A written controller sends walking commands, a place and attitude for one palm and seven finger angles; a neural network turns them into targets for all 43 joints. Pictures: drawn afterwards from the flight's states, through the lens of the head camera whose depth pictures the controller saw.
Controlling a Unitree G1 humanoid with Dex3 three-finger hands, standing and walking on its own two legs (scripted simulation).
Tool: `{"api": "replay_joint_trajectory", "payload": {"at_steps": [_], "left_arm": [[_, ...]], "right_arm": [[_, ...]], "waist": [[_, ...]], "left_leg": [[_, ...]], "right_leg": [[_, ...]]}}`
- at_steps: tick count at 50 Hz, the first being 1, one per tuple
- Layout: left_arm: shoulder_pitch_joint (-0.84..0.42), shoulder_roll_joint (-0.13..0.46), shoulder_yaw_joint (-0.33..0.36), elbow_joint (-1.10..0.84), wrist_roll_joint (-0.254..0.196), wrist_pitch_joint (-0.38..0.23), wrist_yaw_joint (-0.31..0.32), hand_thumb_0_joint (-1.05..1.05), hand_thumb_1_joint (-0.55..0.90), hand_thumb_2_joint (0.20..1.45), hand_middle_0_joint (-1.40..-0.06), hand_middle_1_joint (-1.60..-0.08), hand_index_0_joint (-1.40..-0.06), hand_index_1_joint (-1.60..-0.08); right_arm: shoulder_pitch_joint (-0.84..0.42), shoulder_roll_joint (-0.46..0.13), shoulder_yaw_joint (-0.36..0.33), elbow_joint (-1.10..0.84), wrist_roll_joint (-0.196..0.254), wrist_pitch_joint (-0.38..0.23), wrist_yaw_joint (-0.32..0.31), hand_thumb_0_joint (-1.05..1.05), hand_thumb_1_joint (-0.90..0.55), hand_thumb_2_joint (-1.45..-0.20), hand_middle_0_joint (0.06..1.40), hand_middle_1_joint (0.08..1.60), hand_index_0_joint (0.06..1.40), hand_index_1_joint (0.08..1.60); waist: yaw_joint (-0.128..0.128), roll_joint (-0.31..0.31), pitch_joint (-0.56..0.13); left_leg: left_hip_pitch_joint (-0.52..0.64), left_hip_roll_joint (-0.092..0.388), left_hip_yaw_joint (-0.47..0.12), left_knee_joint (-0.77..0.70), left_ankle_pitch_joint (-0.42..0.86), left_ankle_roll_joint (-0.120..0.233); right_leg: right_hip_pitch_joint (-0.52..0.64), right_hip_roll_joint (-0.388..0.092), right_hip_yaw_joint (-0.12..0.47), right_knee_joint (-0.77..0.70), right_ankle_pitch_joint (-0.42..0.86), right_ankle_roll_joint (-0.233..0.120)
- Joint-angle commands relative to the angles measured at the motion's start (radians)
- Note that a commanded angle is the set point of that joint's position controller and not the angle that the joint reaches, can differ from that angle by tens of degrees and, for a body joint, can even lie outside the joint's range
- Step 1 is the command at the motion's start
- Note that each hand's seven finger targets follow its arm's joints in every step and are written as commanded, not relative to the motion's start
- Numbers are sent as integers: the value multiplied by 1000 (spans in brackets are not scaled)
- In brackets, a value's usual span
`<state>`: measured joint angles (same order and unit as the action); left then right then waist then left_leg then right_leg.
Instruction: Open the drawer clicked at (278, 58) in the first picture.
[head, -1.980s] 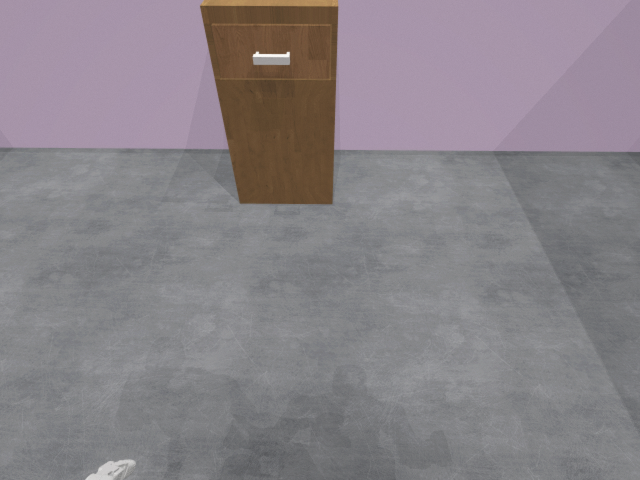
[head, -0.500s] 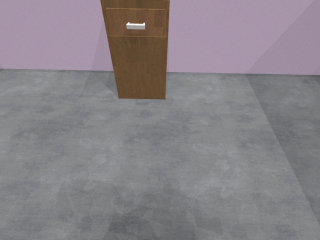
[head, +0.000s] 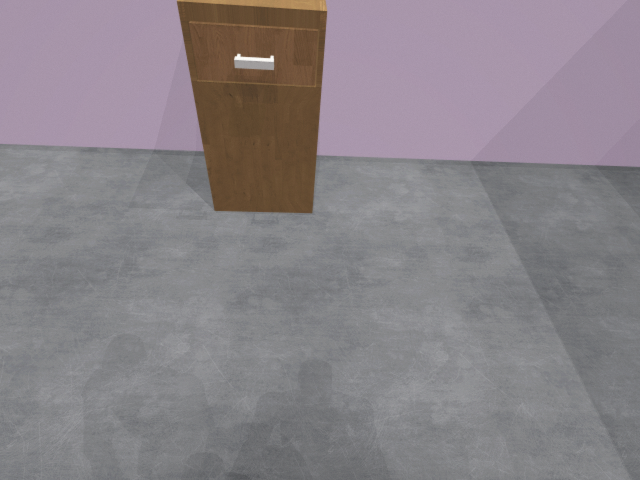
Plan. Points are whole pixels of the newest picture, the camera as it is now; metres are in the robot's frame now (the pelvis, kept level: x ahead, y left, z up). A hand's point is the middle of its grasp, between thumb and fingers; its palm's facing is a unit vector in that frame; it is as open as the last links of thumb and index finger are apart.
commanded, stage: walk to a spot facing it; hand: left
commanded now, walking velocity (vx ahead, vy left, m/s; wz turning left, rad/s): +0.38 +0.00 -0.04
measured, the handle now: (255, 60) +1.32 +0.24 -0.06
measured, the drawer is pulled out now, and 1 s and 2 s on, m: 0.00 0.00 0.00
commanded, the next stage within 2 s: take the last steps up to it in 0.84 s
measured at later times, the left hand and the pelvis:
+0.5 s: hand (241, 394) +0.29 +0.13 -0.16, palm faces +0.07 -0.97 -0.22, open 7.1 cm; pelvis +0.22 -0.06 +0.00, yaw +2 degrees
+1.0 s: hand (219, 359) +0.35 +0.18 -0.18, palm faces +0.20 -0.97 -0.14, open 7.4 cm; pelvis +0.42 +0.02 +0.00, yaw +7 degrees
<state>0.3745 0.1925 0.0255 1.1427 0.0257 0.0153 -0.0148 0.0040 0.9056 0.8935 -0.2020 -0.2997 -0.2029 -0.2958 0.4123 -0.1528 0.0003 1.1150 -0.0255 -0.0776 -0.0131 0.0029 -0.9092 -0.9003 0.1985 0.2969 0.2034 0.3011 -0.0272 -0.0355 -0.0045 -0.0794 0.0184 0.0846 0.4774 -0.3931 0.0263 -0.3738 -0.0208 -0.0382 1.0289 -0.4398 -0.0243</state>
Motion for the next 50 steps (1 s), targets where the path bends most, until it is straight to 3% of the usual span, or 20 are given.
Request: {"api": "replay_joint_trajectory", "payload": {"at_steps": [1, 8, 10, 12, 13, 14, 15, 16, 18, 22, 26, 35, 37, 39, 40, 41, 42, 45, 48, 50], "left_arm": [[-182, 48, 20, -155, -1, -51, -13, 0, 900, 900, -200, -300, -200, -300], [-323, -2, 13, -209, -12, -47, -24, 0, 900, 900, -200, -300, -200, -300], [-255, 15, 22, -192, -9, -52, -19, 0, 900, 900, -200, -300, -200, -300], [-68, 51, 39, -137, -1, -62, -9, 0, 900, 900, -200, -300, -200, -300], [81, 101, 57, -95, 7, -74, -2, 0, 900, 900, -200, -300, -200, -300], [196, 211, 86, -70, 15, -85, 14, 0, 900, 900, -200, -300, -200, -300], [219, 280, 97, -54, -4, -83, 19, 0, 900, 900, -200, -300, -200, -300], [115, 239, 92, -78, -19, -74, 23, 0, 900, 900, -200, -300, -200, -300], [-31, 142, 62, -108, -11, -78, 27, 0, 900, 900, -200, -300, -200, -300], [-90, 52, 29, -107, 0, -94, 29, 0, 900, 900, -200, -300, -200, -300], [-63, 51, 31, -99, 0, -103, 28, 0, 900, 900, -200, -300, -200, -300], [112, 90, 24, -47, 1, -107, 35, 0, 900, 900, -200, -300, -200, -300], [111, 106, 30, -43, 4, -102, 35, 0, 900, 900, -200, -300, -200, -300], [90, 114, 31, -43, -2, -100, 36, 0, 900, 900, -200, -300, -200, -300], [96, 94, 29, -55, -10, -99, 30, 0, 900, 900, -200, -300, -200, -300], [109, 33, 15, -87, -22, -101, 19, 0, 900, 900, -200, -300, -200, -300], [38, 67, 19, -118, -14, -101, 24, 0, 900, 900, -200, -300, -200, -300], [-21, 29, 27, -93, -5, -81, 19, 0, 900, 900, -200, -300, -200, -300], [59, -27, 22, -60, 4, -45, 19, 0, 900, 900, -200, -300, -200, -300], [63, -34, 24, -60, 5, -29, 20, 0, 900, 900, -200, -300, -200, -300]], "right_arm": [[149, -140, -32, 30, 8, -18, -29, 0, -900, -900, 200, 300, 200, 300], [182, -113, -34, 66, 5, -21, -33, 0, -900, -900, 200, 300, 200, 300], [168, -139, -44, 73, 8, -18, -33, 0, -900, -900, 200, 300, 200, 300], [144, -153, -51, 71, 13, -15, -30, 0, -900, -900, 200, 300, 200, 300], [133, -146, -53, 60, 17, -14, -24, 0, -900, -900, 200, 300, 200, 300], [181, -82, -45, 42, 28, -14, -9, 0, -900, -900, 200, 300, 200, 300], [191, -50, -41, 17, 29, -11, -12, 0, -900, -900, 200, 300, 200, 300], [128, -70, -51, 4, 32, -2, -11, 0, -900, -900, 200, 300, 200, 300], [26, -38, -52, -12, 16, 8, 0, 0, -900, -900, 200, 300, 200, 300], [98, 10, -54, 5, -2, 59, 9, 0, -900, -900, 200, 300, 200, 300], [-6, -7, -63, -55, -3, 69, 23, 0, -900, -900, 200, 300, 200, 300], [-322, -23, -48, -172, 2, 40, 52, 0, -900, -900, 200, 300, 200, 300], [-295, -38, -51, -169, 2, 33, 49, 0, -900, -900, 200, 300, 200, 300], [-114, -77, -63, -115, -5, 24, 36, 0, -900, -900, 200, 300, 200, 300], [36, -152, -82, -79, -12, 18, 25, 0, -900, -900, 200, 300, 200, 300], [144, -278, -110, -56, -10, 15, 14, 0, -900, -900, 200, 300, 200, 300], [160, -275, -105, -45, 8, 24, 2, 0, -900, -900, 200, 300, 200, 300], [-59, -146, -72, -82, 11, 8, -9, 0, -900, -900, 200, 300, 200, 300], [-101, -89, -56, -78, 11, -7, -15, 0, -900, -900, 200, 300, 200, 300], [-86, -88, -56, -75, 11, -9, -16, 0, -900, -900, 200, 300, 200, 300]], "waist": [[-13, 130, 164], [-19, 178, 181], [19, 177, 126], [107, 147, 21], [172, 110, -60], [199, -119, -193], [157, -208, -258], [138, -80, -134], [80, -9, 58], [-21, -28, 93], [-20, -78, 116], [76, -38, 122], [58, -33, 105], [-30, -7, 5], [-90, 110, -114], [-103, 361, -202], [-109, 256, -196], [-21, 99, 22], [42, 93, 41], [48, 110, 37]], "left_leg": [[123, 277, -239, -265, 505, 146], [49, 211, -65, -300, 632, 112], [79, 229, -42, -194, 845, 109], [61, 208, -14, 35, 956, 76], [-75, 177, -3, 249, 817, 41], [-316, 65, 30, 590, 324, 7], [-452, -19, -48, 902, -148, 2], [-471, 50, -119, 967, -85, 31], [-495, 124, -113, 927, 44, 26], [-406, 137, -86, 780, 137, -8], [-484, 147, -62, 642, 243, -37], [-511, 102, 24, 229, 214, -9], [-425, 70, 58, 173, 150, 13], [-134, 13, 87, 64, 202, 39], [149, 111, -55, 14, 294, 88], [365, 386, -447, -60, 451, 208], [369, 444, -514, -128, 537, 259], [13, 354, -287, -206, 443, 174], [-129, 274, -110, -237, 539, 131], [-129, 264, -84, -259, 511, 134]], "right_leg": [[-359, -84, 5, 90, 105, 15], [-166, -37, -118, -312, 259, -1], [-47, -3, -128, -357, 252, -30], [183, 32, -137, -435, 295, -52], [428, -6, -81, -470, 325, -72], [654, -276, 250, -539, 257, -151], [646, -474, 615, -700, 228, -228], [506, -457, 569, -781, 38, -225], [191, -393, 396, -820, -35, -166], [-9, -280, 91, -860, 102, -99], [21, -252, 17, -904, 127, -99], [349, -287, -51, -807, 525, -102], [375, -298, -80, -726, 659, -98], [308, -249, -156, -465, 809, -60], [134, -183, -193, -216, 649, -11], [-159, -29, -200, 110, -7, 43], [-251, -30, -72, 258, -142, 28], [-239, -134, 10, 268, 47, 35], [-125, -134, -4, 145, 121, 58], [-124, -132, -7, 89, 165, 64]]}}
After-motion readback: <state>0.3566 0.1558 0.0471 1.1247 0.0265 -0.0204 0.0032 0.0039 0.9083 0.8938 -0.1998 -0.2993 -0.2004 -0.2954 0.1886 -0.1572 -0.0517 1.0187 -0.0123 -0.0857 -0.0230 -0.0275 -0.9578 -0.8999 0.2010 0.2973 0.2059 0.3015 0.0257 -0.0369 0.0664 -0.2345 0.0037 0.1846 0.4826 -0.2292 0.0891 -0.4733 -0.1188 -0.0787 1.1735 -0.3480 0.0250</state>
